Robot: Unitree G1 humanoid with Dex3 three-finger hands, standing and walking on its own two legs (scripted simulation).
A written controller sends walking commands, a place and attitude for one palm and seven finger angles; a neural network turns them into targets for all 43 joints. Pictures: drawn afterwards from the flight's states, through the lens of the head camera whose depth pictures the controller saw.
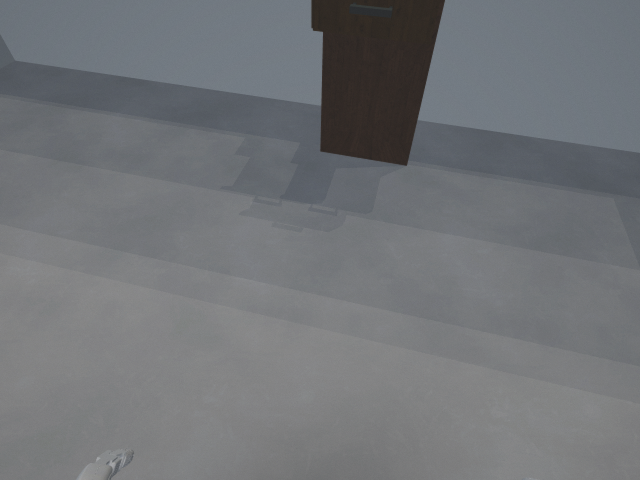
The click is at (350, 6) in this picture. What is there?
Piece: drawer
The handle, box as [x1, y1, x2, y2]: [349, 2, 392, 17]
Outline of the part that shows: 349,7 350,13 390,17 392,6 388,8 357,5 354,2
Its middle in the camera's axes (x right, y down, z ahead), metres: +0.16 -0.74 +1.25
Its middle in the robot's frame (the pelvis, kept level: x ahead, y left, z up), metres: +1.45 -0.09 +0.05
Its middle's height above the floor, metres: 0.81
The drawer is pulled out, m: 0.28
